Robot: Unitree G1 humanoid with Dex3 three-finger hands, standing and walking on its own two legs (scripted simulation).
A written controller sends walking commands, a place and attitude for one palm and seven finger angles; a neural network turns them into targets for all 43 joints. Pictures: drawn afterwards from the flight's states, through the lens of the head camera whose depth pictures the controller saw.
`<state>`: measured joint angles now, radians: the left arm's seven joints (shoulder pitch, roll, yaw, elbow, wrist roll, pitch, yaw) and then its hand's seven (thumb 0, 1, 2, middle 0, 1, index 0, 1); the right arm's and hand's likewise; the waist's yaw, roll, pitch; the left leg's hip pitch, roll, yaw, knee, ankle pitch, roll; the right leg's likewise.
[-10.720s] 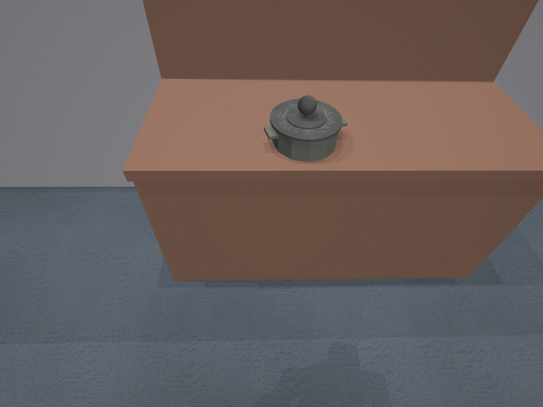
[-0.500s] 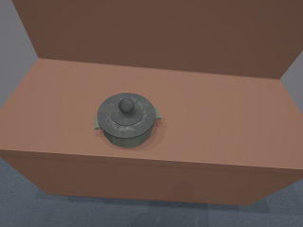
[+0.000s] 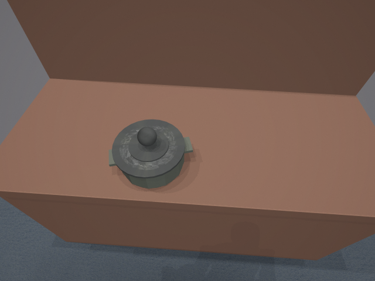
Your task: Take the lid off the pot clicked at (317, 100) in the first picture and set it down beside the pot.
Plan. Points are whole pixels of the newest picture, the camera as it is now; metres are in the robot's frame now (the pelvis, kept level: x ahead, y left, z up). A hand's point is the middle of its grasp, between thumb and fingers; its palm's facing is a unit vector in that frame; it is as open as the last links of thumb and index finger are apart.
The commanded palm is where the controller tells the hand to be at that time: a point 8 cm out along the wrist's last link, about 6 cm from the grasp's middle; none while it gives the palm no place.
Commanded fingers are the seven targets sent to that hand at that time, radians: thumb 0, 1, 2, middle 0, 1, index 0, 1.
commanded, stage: come to a stop and stand still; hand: left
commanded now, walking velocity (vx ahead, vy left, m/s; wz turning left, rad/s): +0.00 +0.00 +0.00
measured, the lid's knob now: (147, 136) +0.46 +0.14 +0.00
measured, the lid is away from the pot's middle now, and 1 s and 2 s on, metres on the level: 0.00 0.00 0.00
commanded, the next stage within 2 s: look again from close up in 0.46 s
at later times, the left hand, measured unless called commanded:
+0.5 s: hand out of the picture -0.03 +0.22 -0.17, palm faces -0.01 -0.97 -0.25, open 7.4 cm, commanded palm none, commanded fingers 0.00 0.90 0.90 -0.20 -0.30 -0.20 -0.30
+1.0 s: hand out of the picture +0.01 +0.19 -0.17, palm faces -0.01 -0.98 -0.22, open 7.3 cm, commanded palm none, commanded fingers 0.00 0.90 0.90 -0.20 -0.30 -0.20 -0.30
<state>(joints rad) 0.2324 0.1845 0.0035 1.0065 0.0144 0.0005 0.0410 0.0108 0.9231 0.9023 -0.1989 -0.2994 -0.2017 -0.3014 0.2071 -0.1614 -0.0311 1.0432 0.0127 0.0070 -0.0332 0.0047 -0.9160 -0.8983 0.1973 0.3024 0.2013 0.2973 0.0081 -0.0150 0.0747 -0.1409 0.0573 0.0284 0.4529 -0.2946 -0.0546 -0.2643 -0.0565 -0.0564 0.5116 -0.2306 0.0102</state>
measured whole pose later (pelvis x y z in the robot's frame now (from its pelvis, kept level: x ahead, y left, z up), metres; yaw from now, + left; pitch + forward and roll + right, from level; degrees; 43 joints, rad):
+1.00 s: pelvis +0.00 +0.02 +0.00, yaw +0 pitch -1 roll +1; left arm 0.26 0.16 -0.01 1.08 0.02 0.00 0.03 0.01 0.92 0.90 -0.20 -0.30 -0.20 -0.30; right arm 0.29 -0.14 -0.01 1.08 -0.01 -0.02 -0.02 0.01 -0.92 -0.90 0.20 0.30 0.20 0.30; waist 0.00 0.00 0.05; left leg -0.16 0.03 0.05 0.50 -0.32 -0.03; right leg -0.29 -0.05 0.01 0.55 -0.25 0.03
